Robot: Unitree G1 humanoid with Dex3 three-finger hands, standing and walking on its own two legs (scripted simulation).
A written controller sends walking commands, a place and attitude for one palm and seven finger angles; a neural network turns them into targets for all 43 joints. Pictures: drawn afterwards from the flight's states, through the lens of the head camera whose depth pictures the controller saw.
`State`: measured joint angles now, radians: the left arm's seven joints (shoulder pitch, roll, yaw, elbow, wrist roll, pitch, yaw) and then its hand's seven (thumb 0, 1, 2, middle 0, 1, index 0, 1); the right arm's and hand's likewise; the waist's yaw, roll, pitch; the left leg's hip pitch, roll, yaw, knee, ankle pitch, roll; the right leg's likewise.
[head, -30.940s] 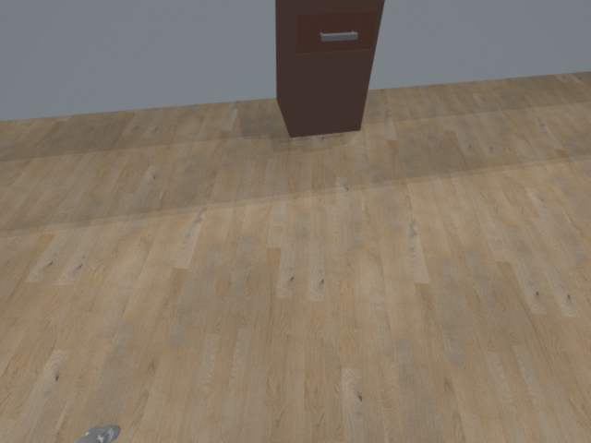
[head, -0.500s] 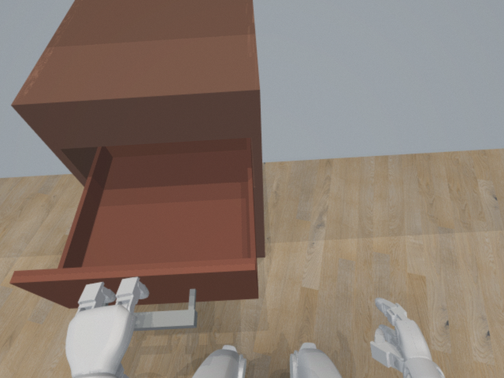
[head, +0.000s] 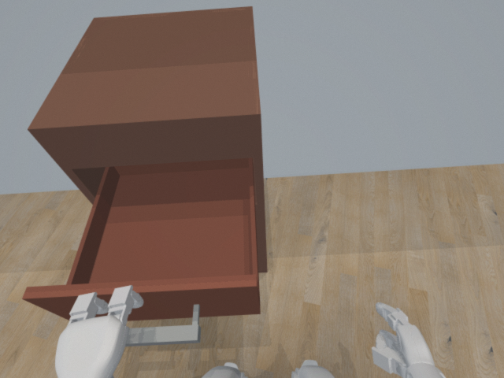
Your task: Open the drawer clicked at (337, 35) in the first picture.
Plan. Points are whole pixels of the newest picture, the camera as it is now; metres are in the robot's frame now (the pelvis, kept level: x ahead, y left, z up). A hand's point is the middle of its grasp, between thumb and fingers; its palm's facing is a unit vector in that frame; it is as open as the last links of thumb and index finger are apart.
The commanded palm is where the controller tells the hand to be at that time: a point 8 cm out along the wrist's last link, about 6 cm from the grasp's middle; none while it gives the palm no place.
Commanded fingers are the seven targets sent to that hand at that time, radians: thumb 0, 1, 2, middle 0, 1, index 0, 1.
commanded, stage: lift the hand off the handle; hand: left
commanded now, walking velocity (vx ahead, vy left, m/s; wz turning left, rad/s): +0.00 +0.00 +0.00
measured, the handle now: (152, 323) +0.22 +0.22 -0.11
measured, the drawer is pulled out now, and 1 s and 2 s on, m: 0.28 0.28 0.28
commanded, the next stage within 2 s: draw the hand back to the body in 1.08 s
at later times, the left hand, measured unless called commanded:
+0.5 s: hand (109, 341) +0.17 +0.23 +0.00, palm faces -0.02 -0.12 -0.99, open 13.8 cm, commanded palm +0.15 +0.23 +0.06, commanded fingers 0.00 -0.50 0.30 -0.30 -1.20 -0.30 -1.20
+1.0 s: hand (101, 330) +0.18 +0.23 +0.03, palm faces +0.00 -0.13 -0.99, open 13.8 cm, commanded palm +0.16 +0.23 +0.09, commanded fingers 0.00 -0.50 0.30 -0.30 -1.20 -0.30 -1.20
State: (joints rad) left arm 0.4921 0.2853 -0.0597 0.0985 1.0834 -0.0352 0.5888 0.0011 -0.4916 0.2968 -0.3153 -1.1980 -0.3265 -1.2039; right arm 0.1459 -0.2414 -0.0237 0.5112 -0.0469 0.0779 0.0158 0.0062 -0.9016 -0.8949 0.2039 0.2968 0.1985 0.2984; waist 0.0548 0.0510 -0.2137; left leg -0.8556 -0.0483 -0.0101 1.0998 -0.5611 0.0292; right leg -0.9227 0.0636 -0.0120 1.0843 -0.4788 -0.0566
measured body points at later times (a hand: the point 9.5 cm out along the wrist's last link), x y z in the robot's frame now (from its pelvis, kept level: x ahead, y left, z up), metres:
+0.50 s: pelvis +0.00 +0.00 +0.02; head +0.04 -0.03 +0.47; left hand +0.17 +0.23 +0.05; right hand +0.20 -0.22 -0.08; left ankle -0.02 +0.10 -0.66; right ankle +0.02 -0.09 -0.66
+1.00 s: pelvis +0.01 +0.01 +0.04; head +0.04 -0.02 +0.49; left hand +0.17 +0.23 +0.09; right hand +0.22 -0.21 -0.05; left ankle -0.02 +0.10 -0.66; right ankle +0.02 -0.09 -0.66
